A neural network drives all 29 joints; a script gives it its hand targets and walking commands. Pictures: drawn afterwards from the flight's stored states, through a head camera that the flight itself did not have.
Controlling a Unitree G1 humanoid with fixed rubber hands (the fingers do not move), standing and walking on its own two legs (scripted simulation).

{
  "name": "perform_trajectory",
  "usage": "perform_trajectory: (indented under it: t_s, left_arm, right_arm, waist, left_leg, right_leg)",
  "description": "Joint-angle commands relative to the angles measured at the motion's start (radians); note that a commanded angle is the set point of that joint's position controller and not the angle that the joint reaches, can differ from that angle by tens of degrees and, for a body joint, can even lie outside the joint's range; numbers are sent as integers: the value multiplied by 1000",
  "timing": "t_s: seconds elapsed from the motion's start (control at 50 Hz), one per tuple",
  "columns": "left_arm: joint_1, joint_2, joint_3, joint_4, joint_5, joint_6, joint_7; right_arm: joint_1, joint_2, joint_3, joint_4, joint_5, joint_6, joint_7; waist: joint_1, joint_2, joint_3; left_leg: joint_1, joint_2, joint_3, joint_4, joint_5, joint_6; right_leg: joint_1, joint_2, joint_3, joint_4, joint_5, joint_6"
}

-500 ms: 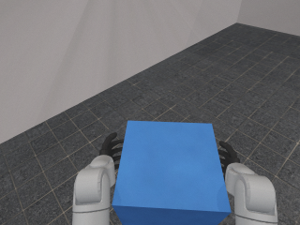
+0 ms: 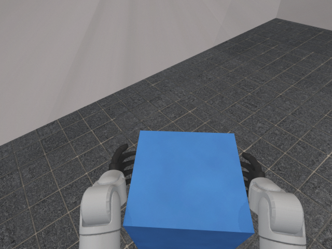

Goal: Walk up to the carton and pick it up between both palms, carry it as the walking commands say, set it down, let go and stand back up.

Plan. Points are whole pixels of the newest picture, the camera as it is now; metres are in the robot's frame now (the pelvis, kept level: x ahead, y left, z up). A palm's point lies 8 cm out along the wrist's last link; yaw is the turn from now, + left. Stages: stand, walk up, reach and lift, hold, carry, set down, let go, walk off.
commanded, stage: carry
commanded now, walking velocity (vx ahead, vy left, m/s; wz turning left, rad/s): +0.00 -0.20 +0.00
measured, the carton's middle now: (184, 197) +0.26 +0.00 +0.01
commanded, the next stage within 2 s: none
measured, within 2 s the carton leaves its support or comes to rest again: neither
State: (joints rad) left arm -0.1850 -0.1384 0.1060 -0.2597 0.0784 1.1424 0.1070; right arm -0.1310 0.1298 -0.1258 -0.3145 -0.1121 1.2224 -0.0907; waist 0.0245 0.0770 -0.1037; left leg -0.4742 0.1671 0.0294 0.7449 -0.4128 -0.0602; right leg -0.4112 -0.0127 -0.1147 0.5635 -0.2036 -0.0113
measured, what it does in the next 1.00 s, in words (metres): steps to the right: left foot, then right foot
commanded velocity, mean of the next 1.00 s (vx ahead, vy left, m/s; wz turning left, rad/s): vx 0.00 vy -0.20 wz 0.00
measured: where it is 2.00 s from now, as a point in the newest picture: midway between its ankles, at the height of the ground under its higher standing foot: outside the picture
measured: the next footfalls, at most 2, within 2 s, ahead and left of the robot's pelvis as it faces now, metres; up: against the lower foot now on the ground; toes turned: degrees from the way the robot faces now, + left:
left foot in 0.22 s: +0.01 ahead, +0.06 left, +0.00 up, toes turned +9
right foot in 0.48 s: +0.02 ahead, -0.25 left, +0.00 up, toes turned -5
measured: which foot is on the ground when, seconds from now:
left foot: up 0.00-0.20, down 0.22-0.50, up 0.52-0.76, down 0.78-1.00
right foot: down 0.00-0.22, up 0.24-0.46, down 0.48-0.80, up 0.82-1.00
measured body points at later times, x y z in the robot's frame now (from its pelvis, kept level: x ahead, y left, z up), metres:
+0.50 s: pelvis -0.06 -0.12 +0.00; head -0.06 -0.14 +0.45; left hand +0.22 +0.04 +0.09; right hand +0.22 -0.26 +0.06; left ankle -0.03 +0.05 -0.72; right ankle -0.02 -0.25 -0.73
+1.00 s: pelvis -0.12 -0.24 +0.01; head -0.12 -0.24 +0.46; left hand +0.15 -0.07 +0.08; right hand +0.16 -0.37 +0.07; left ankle -0.11 -0.10 -0.73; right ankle -0.08 -0.37 -0.69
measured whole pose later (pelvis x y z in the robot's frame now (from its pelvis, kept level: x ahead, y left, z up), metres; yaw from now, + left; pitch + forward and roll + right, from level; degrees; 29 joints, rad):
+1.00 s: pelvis -0.12 -0.24 +0.01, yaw +2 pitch +3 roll +0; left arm -0.15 -0.13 0.12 -0.34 0.09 1.17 0.11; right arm -0.14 0.13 -0.09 -0.31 -0.10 1.21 -0.09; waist 0.03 0.00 -0.07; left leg -0.35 0.11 0.11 0.56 -0.25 -0.03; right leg -0.52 -0.05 -0.05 0.86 -0.37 0.04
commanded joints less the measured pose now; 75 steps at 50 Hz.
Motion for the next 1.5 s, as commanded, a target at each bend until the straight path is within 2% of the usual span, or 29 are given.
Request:
perform_trajectory:
  t_s: [0.0, 0.16, 0.18, 0.22, 0.24, 0.28, 0.32, 0.4, 0.44, 0.46, 0.5, 0.56, 0.74, 0.76, 0.8, 0.82, 0.86, 0.98, 1.04, 1.06, 1.08, 1.1, 1.14, 1.18, 1.34, 1.38, 1.4, 1.42, 1.48]
  left_arm:
    - [-409, -974, -727, -67, -396, 33, -274]
    - [-304, -929, -688, -52, -324, 32, -243]
    - [-299, -932, -693, -39, -322, 36, -244]
    - [-356, -918, -698, -36, -318, 41, -247]
    - [-435, -937, -743, -94, -357, 34, -252]
    - [-477, -962, -767, -101, -379, 33, -257]
    - [-467, -957, -766, -110, -398, 37, -261]
    - [-437, -937, -759, -96, -416, 49, -266]
    - [-375, -933, -743, -46, -418, 55, -272]
    - [-342, -925, -732, -13, -408, 56, -275]
    - [-360, -929, -732, -9, -396, 35, -280]
    - [-425, -956, -727, -87, -390, 25, -273]
    - [-320, -934, -703, -65, -330, 25, -246]
    - [-300, -932, -703, -51, -324, 29, -246]
    - [-383, -924, -718, -75, -334, 33, -250]
    - [-445, -946, -759, -115, -359, 28, -252]
    - [-467, -963, -767, -125, -382, 27, -252]
    - [-435, -925, -762, -130, -422, 48, -263]
    - [-346, -923, -743, -39, -410, 53, -274]
    - [-342, -918, -738, -32, -406, 50, -279]
    - [-336, -901, -738, -23, -398, 39, -279]
    - [-386, -937, -732, -41, -395, 29, -279]
    - [-417, -959, -735, -100, -404, 25, -276]
    - [-400, -947, -720, -116, -386, 18, -267]
    - [-307, -924, -705, -77, -324, 25, -249]
    - [-317, -934, -718, -73, -331, 30, -247]
    - [-346, -921, -717, -86, -327, 29, -246]
    - [-412, -937, -747, -112, -353, 30, -251]
    - [-455, -954, -764, -134, -383, 27, -253]
  right_arm:
    - [-616, 891, 741, -150, 429, -36, 251]
    - [-551, 883, 758, -113, 442, -26, 262]
    - [-540, 871, 751, -105, 437, -26, 266]
    - [-523, 890, 724, -26, 418, -32, 276]
    - [-535, 890, 731, -62, 432, -44, 276]
    - [-581, 909, 722, -90, 429, -47, 278]
    - [-561, 904, 709, -99, 415, -49, 264]
    - [-497, 874, 693, -103, 376, -42, 239]
    - [-460, 859, 684, -95, 360, -36, 229]
    - [-445, 860, 683, -85, 353, -33, 229]
    - [-539, 871, 716, -130, 370, -33, 237]
    - [-628, 915, 758, -151, 427, -46, 249]
    - [-532, 889, 760, -114, 435, -32, 258]
    - [-502, 884, 747, -86, 427, -29, 264]
    - [-516, 894, 721, -47, 412, -43, 273]
    - [-530, 899, 731, -81, 426, -49, 274]
    - [-566, 907, 730, -118, 430, -52, 274]
    - [-463, 877, 690, -104, 375, -41, 237]
    - [-454, 862, 687, -100, 353, -37, 229]
    - [-457, 870, 691, -92, 350, -37, 229]
    - [-479, 871, 707, -101, 355, -34, 232]
    - [-552, 894, 733, -129, 384, -38, 241]
    - [-627, 913, 760, -173, 425, -50, 242]
    - [-616, 914, 774, -187, 440, -55, 243]
    - [-514, 877, 760, -126, 432, -32, 259]
    - [-517, 874, 743, -116, 435, -34, 268]
    - [-507, 883, 735, -90, 424, -40, 271]
    - [-518, 895, 729, -82, 417, -48, 269]
    - [-569, 906, 730, -139, 428, -52, 268]
  waist:
    - [-17, -291, -302]
    - [-25, -224, -317]
    - [-24, -163, -310]
    - [-31, 254, -186]
    - [-39, 180, -176]
    - [-33, 59, -152]
    - [-23, 90, -163]
    - [-38, 182, -207]
    - [-25, 105, -239]
    - [-25, 42, -243]
    - [-2, -463, -255]
    - [-12, -241, -289]
    - [-24, -204, -324]
    - [-22, -139, -306]
    - [-34, 266, -182]
    - [-42, 184, -157]
    - [-34, 31, -162]
    - [-38, 170, -210]
    - [-21, 98, -228]
    - [-15, -24, -243]
    - [-5, -397, -244]
    - [-1, -469, -273]
    - [-10, -258, -297]
    - [-15, -202, -312]
    - [-22, -186, -318]
    - [-27, -65, -298]
    - [-35, 169, -248]
    - [-41, 229, -178]
    - [-27, 36, -152]
  left_leg:
    - [-138, -88, 37, 347, -222, 24]
    - [181, -112, 115, -241, 117, 56]
    - [293, -36, 23, -350, 163, 61]
    - [375, 388, -424, -486, 304, 224]
    - [324, 385, -402, -458, 343, 270]
    - [246, 271, -235, -451, 243, 213]
    - [219, 183, -84, -407, 279, 164]
    - [221, 164, -55, -337, 372, 151]
    - [207, 121, -12, -222, 395, 114]
    - [151, 82, 24, -133, 368, 77]
    - [-130, -112, 140, 154, -182, -2]
    - [-146, -77, 50, 402, -187, 24]
    - [191, -102, 111, -278, 118, 60]
    - [319, -30, 22, -367, 150, 69]
    - [393, 389, -433, -496, 292, 230]
    - [331, 383, -378, -471, 346, 272]
    - [292, 271, -209, -435, 341, 213]
    - [262, 164, -40, -323, 487, 152]
    - [194, 99, 18, -168, 438, 80]
    - [93, 58, 53, -58, 306, 41]
    - [-137, -93, 154, 115, -92, -25]
    - [-114, -75, 59, 263, -274, -11]
    - [-152, -79, 45, 397, -219, 10]
    - [-154, -68, 60, 347, -129, 17]
    - [150, -119, 113, -188, 24, 66]
    - [381, 51, -84, -413, 121, 85]
    - [471, 308, -382, -478, 135, 174]
    - [367, 407, -408, -482, 323, 262]
    - [296, 254, -160, -411, 441, 195]
  right_leg:
    - [305, -294, 278, -152, 449, -201]
    - [164, -194, 154, -117, 117, -157]
    - [77, -165, 131, -59, 61, -113]
    - [-263, -45, 38, 271, -250, 14]
    - [-257, -89, 137, 410, -249, 10]
    - [-244, -74, 147, 492, -176, 30]
    - [-176, -75, 102, 384, -141, 42]
    - [-17, -20, 5, 122, -170, 45]
    - [121, 22, -64, -113, -102, 38]
    - [211, -20, -15, -211, -50, 38]
    - [290, -314, 372, -255, 287, -125]
    - [285, -272, 245, -149, 369, -183]
    - [202, -198, 168, -141, 148, -154]
    - [86, -165, 148, -105, 42, -105]
    - [-257, -36, 35, 237, -239, 15]
    - [-255, -72, 129, 398, -248, 18]
    - [-251, -51, 166, 505, -166, 37]
    - [-32, -16, 4, 160, -195, 60]
    - [177, 10, -50, -174, -41, 47]
    - [293, -84, 51, -244, 27, 38]
    - [361, -314, 360, -252, 370, -75]
    - [306, -336, 373, -204, 479, -180]
    - [330, -280, 255, -134, 473, -187]
    - [331, -245, 204, -129, 391, -176]
    - [221, -214, 202, -191, 106, -171]
    - [32, -137, 136, -83, 9, -73]
    - [-193, -61, 72, 81, -90, 13]
    - [-240, -56, 75, 295, -248, 29]
    - [-235, -50, 158, 474, -167, 46]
